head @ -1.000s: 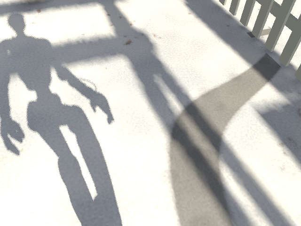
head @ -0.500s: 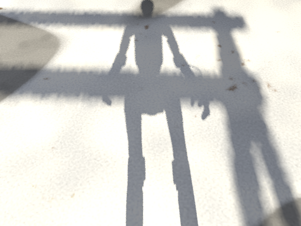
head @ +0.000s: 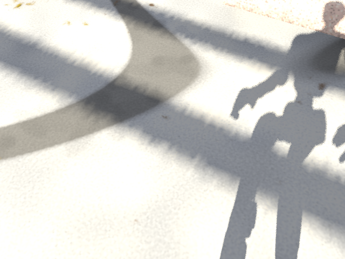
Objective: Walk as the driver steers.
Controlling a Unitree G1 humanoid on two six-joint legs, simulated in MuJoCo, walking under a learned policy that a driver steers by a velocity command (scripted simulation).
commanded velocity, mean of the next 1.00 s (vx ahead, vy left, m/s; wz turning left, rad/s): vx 0.33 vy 0.00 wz -0.28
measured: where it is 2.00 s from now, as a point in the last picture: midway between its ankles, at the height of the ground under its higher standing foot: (237, 211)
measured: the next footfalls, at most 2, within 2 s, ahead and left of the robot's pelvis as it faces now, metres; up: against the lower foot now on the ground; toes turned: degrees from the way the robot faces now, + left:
right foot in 0.24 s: +0.46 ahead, -0.16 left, +0.00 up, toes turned +4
left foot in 0.68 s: +0.58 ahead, +0.06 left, +0.00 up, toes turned -13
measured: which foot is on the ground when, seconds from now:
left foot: down 0.00-0.24, up 0.26-0.66, down 0.68-1.00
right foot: up 0.00-0.22, down 0.24-0.68, up 0.70-1.00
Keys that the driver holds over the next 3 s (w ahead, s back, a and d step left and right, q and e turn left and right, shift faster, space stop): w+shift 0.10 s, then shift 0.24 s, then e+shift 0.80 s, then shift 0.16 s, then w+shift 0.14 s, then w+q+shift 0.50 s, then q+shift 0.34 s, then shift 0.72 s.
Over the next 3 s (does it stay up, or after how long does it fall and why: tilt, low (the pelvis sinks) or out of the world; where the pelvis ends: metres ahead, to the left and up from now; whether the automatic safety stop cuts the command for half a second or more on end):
stays up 1.05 -0.35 0.01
